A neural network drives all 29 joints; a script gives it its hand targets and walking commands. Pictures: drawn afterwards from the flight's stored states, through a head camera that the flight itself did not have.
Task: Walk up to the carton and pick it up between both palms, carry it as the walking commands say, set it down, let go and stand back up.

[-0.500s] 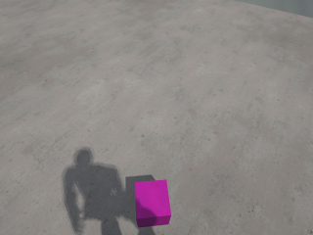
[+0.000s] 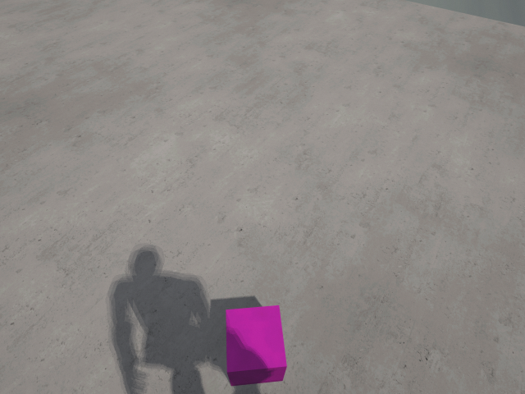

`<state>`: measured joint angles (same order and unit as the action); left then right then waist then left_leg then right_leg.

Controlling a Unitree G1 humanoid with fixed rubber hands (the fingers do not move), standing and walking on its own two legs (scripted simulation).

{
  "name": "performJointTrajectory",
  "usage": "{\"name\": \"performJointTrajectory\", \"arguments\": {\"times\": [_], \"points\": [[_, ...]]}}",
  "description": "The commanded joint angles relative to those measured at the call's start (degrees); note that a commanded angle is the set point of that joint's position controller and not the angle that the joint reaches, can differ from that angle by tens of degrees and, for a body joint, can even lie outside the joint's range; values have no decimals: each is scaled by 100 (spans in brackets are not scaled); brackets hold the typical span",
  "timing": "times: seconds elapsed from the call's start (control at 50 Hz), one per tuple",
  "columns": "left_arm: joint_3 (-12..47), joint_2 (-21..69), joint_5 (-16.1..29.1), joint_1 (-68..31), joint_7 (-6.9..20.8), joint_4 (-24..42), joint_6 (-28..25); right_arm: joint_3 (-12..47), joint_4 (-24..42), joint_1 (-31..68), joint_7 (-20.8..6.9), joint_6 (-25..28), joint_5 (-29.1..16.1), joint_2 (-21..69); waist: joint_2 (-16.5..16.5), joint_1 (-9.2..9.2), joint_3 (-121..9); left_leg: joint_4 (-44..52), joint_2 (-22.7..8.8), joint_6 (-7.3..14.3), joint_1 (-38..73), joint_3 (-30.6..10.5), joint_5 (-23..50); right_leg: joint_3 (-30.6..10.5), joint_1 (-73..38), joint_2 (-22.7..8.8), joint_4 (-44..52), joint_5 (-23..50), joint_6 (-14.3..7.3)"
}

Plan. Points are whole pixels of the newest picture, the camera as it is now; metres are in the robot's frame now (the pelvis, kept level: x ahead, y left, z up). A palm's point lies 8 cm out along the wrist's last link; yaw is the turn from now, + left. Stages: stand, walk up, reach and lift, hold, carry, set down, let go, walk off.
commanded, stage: stand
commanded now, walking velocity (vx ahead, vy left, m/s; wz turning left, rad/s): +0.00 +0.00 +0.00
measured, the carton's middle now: (254, 346) +0.37 +0.02 -0.67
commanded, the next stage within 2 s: reach and lift in 0.68 s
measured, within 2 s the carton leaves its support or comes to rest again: neither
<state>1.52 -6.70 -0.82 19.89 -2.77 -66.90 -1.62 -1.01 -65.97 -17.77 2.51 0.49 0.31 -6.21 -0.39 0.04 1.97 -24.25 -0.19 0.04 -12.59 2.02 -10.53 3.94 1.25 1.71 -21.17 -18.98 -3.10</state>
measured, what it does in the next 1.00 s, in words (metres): stands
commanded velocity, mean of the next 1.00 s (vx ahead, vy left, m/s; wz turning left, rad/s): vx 0.00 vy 0.00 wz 0.00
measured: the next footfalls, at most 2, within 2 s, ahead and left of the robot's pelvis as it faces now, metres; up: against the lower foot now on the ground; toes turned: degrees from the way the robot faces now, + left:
none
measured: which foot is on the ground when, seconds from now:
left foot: down 0.00-1.00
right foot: down 0.00-1.00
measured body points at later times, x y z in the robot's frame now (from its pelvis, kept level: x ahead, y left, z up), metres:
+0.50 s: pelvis +0.00 -0.02 +0.00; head +0.01 -0.02 +0.45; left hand -0.05 +0.19 -0.16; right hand -0.04 -0.22 -0.17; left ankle +0.03 +0.12 -0.74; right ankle -0.08 -0.08 -0.74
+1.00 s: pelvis -0.01 -0.01 -0.02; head +0.06 -0.02 +0.42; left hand +0.16 +0.18 -0.15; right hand +0.15 -0.23 -0.16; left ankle +0.03 +0.12 -0.74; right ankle -0.08 -0.08 -0.74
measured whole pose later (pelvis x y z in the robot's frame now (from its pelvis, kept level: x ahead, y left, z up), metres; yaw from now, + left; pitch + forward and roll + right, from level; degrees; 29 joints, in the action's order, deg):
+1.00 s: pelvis -0.01 -0.01 -0.02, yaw -3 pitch +17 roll +3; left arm 0.2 -7.9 4.4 -0.8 -2.3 -36.0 37.7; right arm 1.5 -41.0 4.0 -0.1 -36.2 -1.5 -10.4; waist -2.3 -1.3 -9.3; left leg -33.8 0.5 1.0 -38.5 2.5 -11.1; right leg 0.2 32.1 1.3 -39.2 -23.8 -3.7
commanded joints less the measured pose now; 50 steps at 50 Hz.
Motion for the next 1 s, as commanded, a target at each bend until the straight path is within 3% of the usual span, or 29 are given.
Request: {"name": "performJointTrajectory", "arguments": {"times": [0.0, 0.66, 0.68, 0.7, 0.72, 0.74, 0.78, 0.82, 0.86, 0.88, 0.92, 0.98], "points": [[-46, -378, -1, 585, -14, -23, -7, -50, -10, -510, 14, 0, -2, -348, -2, 11, 321, 171, -577, 174, 303, -517, 1184, -560, 608, -823, 418, 1766, -9], [-8, -380, 9, 858, -20, -62, -20, -13, -108, -678, 26, -71, -22, -289, -65, -16, 463, 102, -611, -42, 181, -372, 860, -652, 520, -912, 467, 2418, 98], [167, -890, 752, -4829, 74, 4510, 107, 537, 4334, 4971, -38, -81, -721, -855, -377, 237, -1092, -1135, 310, 64, -1029, -140, -1033, -700, 2853, -544, -356, 532, -36], [-61, -1085, 548, -3695, -77, 3102, 774, 491, 2855, 3859, 193, -680, -541, -1047, -337, 62, -1035, -1273, -92, 442, -415, -4, -915, -632, 3920, -816, -621, -546, 68], [146, -1296, 699, -3243, -110, 3452, 1284, 606, 3019, 3308, 292, -1135, -573, -1133, -371, -89, -995, -1315, -283, 505, -125, 33, -1003, -629, 3936, -928, -666, -778, 17], [307, -1255, 837, -3093, -119, 3384, 1806, 665, 2779, 3053, 329, -1659, -693, -1078, -428, -240, -883, -1377, -277, 478, -240, 46, -887, -780, 4160, -973, -603, -854, -42], [520, -999, 1258, -2275, -81, 2786, 2947, 873, 2139, 2204, 348, -2769, -958, -904, -460, -211, -794, -1681, -150, 467, 6, 41, -230, -1021, 4907, -956, -604, -439, -166], [496, -856, 1377, -1590, -69, 2374, 3812, 819, 1747, 1706, 287, -3569, -1100, -881, -238, -181, -1396, -1873, 12, 566, -237, -98, 906, -955, 4789, -730, -1097, 1197, -246], [434, -573, 1230, -1164, -19, 2194, 4303, 721, 1635, 1378, 126, -4057, -1058, -775, -149, -15, -1893, -1673, 131, 681, -410, -384, 2020, -1127, 3985, -558, -1373, 3105, -182], [350, -474, 1075, -1022, 14, 2257, 4380, 584, 1637, 1201, -5, -4144, -856, -778, -110, 41, -1982, -1474, 115, 722, -358, -509, 2509, -1172, 3658, -468, -1372, 3539, -116], [-12, -389, 672, -1148, 74, 2815, 4262, 342, 2134, 1218, -276, -4019, -347, -696, -88, -79, -2000, -1219, 69, 734, -274, -690, 3172, -1268, 3504, -368, -1257, 3758, -5], [-532, -152, 83, -1582, 35, 3886, 3790, -93, 3222, 1643, -399, -3500, 326, -618, -91, -192, -2171, -1141, 34, 583, -648, -653, 3102, -1183, 3294, -338, -1385, 3559, 152]]}}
